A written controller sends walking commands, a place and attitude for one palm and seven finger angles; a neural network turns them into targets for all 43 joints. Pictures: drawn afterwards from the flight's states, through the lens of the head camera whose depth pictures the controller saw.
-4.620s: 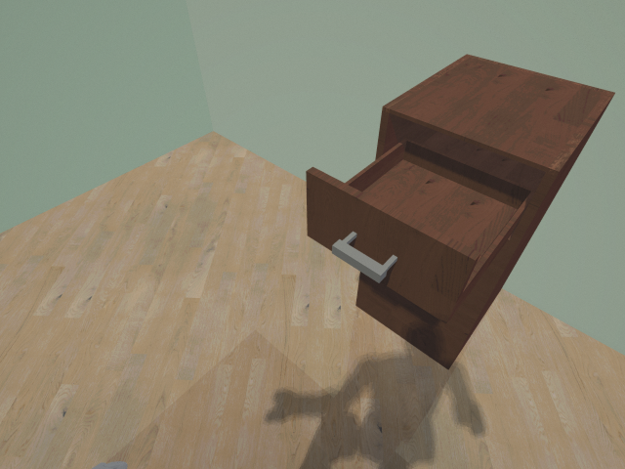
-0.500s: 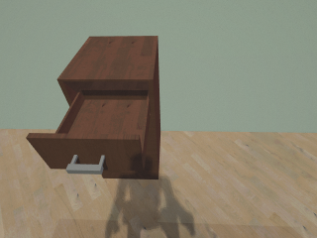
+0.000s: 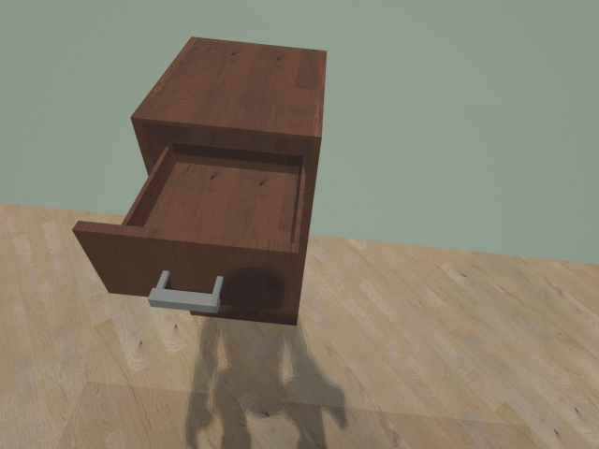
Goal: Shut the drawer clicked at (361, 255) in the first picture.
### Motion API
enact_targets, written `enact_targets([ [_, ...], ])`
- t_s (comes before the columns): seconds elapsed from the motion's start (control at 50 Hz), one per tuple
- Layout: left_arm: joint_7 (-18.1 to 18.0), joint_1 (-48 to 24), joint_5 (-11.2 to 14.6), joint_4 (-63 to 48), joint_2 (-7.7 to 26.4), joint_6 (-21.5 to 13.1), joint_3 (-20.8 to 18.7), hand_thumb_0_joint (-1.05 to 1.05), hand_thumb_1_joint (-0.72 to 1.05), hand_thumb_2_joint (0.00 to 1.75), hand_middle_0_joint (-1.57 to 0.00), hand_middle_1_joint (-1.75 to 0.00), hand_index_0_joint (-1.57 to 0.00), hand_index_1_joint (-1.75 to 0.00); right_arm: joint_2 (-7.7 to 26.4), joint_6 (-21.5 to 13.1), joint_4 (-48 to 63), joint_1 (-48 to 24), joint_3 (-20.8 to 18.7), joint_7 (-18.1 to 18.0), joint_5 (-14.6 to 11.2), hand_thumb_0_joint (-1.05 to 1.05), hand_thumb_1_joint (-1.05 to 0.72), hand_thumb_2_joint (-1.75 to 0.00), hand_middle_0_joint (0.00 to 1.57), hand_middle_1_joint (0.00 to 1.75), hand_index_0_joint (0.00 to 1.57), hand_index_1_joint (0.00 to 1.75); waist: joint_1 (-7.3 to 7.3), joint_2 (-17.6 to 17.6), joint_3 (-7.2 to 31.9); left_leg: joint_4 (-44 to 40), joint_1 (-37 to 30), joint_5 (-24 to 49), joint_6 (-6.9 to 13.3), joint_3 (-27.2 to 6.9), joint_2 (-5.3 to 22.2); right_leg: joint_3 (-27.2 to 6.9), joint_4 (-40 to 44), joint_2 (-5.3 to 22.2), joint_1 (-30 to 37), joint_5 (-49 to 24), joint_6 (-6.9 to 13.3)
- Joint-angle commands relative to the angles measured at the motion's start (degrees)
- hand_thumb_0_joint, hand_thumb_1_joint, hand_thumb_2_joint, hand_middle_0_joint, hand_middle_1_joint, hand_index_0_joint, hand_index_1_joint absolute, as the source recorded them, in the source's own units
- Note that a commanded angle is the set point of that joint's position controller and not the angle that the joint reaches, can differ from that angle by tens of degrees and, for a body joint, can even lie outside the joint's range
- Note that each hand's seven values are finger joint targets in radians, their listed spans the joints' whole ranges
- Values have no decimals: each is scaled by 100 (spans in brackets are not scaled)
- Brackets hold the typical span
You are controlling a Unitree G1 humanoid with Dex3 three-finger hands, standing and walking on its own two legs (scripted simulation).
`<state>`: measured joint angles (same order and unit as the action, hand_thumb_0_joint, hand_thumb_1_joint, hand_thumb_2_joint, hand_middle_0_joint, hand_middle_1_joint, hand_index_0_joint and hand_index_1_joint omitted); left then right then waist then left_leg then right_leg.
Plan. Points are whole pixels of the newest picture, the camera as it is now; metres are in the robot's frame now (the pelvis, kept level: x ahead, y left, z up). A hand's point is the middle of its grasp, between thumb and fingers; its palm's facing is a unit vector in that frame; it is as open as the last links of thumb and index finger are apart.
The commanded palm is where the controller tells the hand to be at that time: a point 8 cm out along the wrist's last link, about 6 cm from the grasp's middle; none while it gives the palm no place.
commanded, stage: come to a stop and stand still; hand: left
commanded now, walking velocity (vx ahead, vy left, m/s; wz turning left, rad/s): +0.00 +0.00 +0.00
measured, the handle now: (188, 289) +0.36 +0.22 -0.05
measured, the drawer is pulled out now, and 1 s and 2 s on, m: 0.30 0.30 0.30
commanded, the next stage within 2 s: look again from close up in 0.38 s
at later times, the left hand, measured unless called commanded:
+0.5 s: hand out of the picture -0.01 +0.19 -0.18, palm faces +0.01 -0.98 -0.18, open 7.4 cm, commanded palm none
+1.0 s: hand out of the picture +0.00 +0.17 -0.18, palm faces +0.01 -0.98 -0.21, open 7.3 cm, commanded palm none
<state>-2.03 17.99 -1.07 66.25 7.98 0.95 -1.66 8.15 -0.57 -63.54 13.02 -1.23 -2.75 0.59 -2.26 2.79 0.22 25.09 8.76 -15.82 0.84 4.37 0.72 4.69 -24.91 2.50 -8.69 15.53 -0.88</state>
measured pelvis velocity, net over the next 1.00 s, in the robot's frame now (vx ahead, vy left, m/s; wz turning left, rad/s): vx -0.02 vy -0.01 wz -0.01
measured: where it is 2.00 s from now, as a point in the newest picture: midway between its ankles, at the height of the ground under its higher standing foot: outside the picture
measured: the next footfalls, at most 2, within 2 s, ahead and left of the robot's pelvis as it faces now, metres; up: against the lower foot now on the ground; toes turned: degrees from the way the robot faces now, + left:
left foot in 1.86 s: +0.19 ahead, +0.14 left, +0.00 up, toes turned +5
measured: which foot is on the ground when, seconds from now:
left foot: down 0.00-1.00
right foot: down 0.00-1.00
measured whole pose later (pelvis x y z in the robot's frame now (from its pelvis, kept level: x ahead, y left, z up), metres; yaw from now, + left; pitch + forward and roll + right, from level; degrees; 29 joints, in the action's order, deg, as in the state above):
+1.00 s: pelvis -0.02 -0.01 -0.01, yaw -1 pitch -2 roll +0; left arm -2.6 16.0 -0.9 59.9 9.9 -0.5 0.7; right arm 10.0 -0.1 -61.5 9.9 -1.2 -0.6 0.6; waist -0.6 0.9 -1.5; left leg 29.2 11.1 -16.5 0.5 5.0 1.3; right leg 3.6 -30.1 2.2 -11.9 16.6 -0.2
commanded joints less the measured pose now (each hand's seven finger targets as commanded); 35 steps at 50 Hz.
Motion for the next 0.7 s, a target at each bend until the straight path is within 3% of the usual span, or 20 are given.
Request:
enact_targets([
  [0.0, 11, 343, -2, -60, 316, -98, 22, 0, 90, 90, -20, -30, -20, -30, 481, -53, 26, 372, 10, -10, 8, 0, -90, -90, 20, 30, 20, 30, 103, -687, -463, -783, 82, 1447, 120, -615, 721, -341, 477, 430, -174, -903, 54],
  [0.08, 12, 227, 3, -68, 394, -108, 30, 0, 90, 90, -20, -30, -20, -30, 538, -87, 6, 428, 14, -1, 4, 0, -90, -90, 20, 30, 20, 30, 141, -545, -257, -782, -76, 1825, 98, -605, 705, -311, 480, 456, -18, -1025, 28],
  [0.18, 0, 131, 13, -64, 421, -89, 33, 0, 90, 90, -20, -30, -20, -30, 580, -100, -46, 496, 30, 2, 11, 0, -90, -90, 20, 30, 20, 30, 146, -454, -329, -888, -81, 1940, 67, -618, 712, -275, 436, 458, 0, -982, 3],
  [0.34, -13, 168, 27, -33, 406, -88, 54, 0, 90, 90, -20, -30, -20, -30, 517, -106, -170, 674, 43, 14, 0, 0, -90, -90, 20, 30, 20, 30, 148, -317, -448, -1003, 7, 1504, 68, -589, 666, -317, 472, 466, 5, -938, -2],
  [0.44, -29, 233, 30, -27, 390, -119, 56, 0, 90, 90, -20, -30, -20, -30, 430, -125, -245, 810, 29, 14, -11, 0, -90, -90, 20, 30, 20, 30, 166, -229, -319, -913, -95, 1628, 88, -526, 636, -339, 488, 477, 52, -1077, 22],
  [0.46, -9, -256, 100, -779, 1530, -234, 108, 0, 90, 90, -20, -30, -20, -30, 1161, -94, 595, 369, -83, 114, 77, 0, -90, -90, 20, 30, 20, 30, 343, -599, -728, -1118, 160, 1739, 84, -717, 229, -182, -412, 108, -609, -375, 191],
  [0.48, -39, 17, 7, -779, 1056, -161, 66, 0, 90, 90, -20, -30, -20, -30, 1164, -227, 482, 408, -201, 50, 109, 0, -90, -90, 20, 30, 20, 30, 187, -826, -443, -849, 267, 1065, 167, -1065, 826, -261, -642, 240, -730, 308, 220],
  [0.5, -51, 108, -10, -668, 698, -172, 104, 0, 90, 90, -20, -30, -20, -30, 865, -216, 404, 418, -184, 30, 96, 0, -90, -90, 20, 30, 20, 30, 192, -773, -172, -702, 243, 1268, 243, -1011, 768, -229, -557, 240, -623, -39, 279],
  [0.52, -58, 289, -5, -651, 589, -194, 177, 0, 90, 90, -20, -30, -20, -30, 644, -192, 421, 452, -121, 46, 52, 0, -90, -90, 20, 30, 20, 30, 145, -779, 21, -549, 217, 1091, 238, -903, 687, -273, -376, 305, -504, -270, 274],
  [0.58, -76, 331, 11, -706, 696, -256, 140, 0, 90, 90, -20, -30, -20, -30, 559, -140, 482, 443, -97, 95, 33, 0, -90, -90, 20, 30, 20, 30, 199, -181, 119, 18, 318, 1036, 166, -672, 454, -528, -165, 468, -403, -845, 273],
  [0.68, -119, 280, 25, -820, 738, -260, 101, 0, 90, 90, -20, -30, -20, -30, 632, -68, 433, 395, -116, 125, 22, 0, -90, -90, 20, 30, 20, 30, 255, 22, -86, 268, 272, 1427, 121, -489, 442, -628, -247, 506, -470, -1612, 243],
])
